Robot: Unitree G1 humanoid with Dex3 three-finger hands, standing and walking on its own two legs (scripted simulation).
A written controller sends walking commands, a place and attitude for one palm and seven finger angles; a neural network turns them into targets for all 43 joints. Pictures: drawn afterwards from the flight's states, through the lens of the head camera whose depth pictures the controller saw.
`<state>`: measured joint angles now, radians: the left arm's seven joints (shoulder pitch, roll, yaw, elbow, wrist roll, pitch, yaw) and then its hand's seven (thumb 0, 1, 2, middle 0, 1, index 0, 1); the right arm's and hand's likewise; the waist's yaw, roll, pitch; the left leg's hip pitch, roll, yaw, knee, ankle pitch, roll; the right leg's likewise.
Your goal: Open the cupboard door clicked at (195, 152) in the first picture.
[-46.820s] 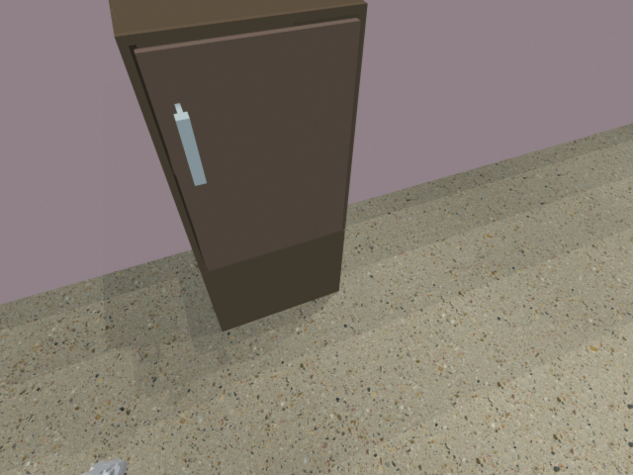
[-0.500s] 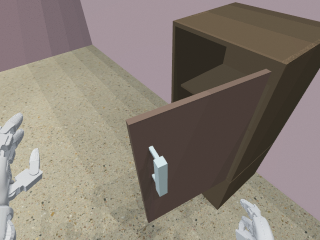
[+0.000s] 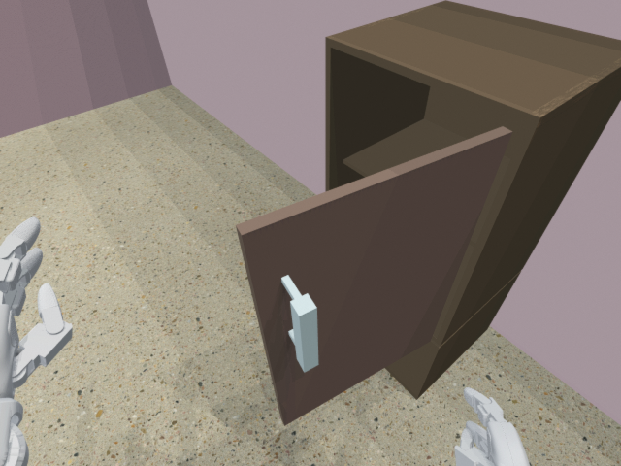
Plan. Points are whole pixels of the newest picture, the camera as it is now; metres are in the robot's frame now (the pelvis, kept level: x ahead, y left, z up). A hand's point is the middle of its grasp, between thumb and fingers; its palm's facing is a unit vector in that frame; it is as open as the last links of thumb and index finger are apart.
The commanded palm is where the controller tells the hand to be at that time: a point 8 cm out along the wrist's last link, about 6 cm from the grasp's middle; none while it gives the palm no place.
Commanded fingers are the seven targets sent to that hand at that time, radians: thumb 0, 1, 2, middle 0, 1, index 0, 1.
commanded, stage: step back with the hand held close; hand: left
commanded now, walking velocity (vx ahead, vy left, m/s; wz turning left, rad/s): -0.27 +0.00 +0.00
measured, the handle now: (298, 323) +0.30 +0.06 +0.03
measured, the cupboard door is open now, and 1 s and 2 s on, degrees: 80 80 80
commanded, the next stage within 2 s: stop stepping back and stand still in 1.14 s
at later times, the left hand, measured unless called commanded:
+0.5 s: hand (25, 385) +0.14 +0.28 +0.15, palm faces +0.42 -0.76 -0.49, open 7.4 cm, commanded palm +0.08 +0.32 +0.17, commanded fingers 0.00 0.90 0.90 -0.20 -0.30 -0.20 -0.30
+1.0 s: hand out of the picture +0.09 +0.27 +0.14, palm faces +0.37 -0.79 -0.49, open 7.4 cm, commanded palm +0.01 +0.32 +0.17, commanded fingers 0.00 0.90 0.90 -0.20 -0.30 -0.20 -0.30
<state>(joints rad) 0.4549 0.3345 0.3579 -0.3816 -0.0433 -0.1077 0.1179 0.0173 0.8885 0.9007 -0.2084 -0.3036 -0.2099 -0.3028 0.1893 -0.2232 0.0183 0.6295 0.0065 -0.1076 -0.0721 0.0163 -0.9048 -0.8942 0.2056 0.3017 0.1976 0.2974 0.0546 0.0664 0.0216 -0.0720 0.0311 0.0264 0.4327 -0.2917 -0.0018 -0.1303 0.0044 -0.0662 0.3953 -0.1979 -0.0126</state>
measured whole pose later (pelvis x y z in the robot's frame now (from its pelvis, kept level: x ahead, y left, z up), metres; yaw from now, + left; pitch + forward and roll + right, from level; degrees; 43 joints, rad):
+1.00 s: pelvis -0.12 +0.02 -0.01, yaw +1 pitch +2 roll -1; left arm 0.55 0.42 0.40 -0.54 -0.01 -0.21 0.15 0.02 0.89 0.90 -0.21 -0.30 -0.21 -0.30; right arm 0.16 -0.20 -0.02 0.63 0.00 -0.07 -0.06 0.02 -0.90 -0.89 0.21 0.30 0.20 0.30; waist -0.02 -0.03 0.03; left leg -0.43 -0.01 0.01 0.72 -0.35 0.00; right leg -0.36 0.03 0.05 0.55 -0.23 0.00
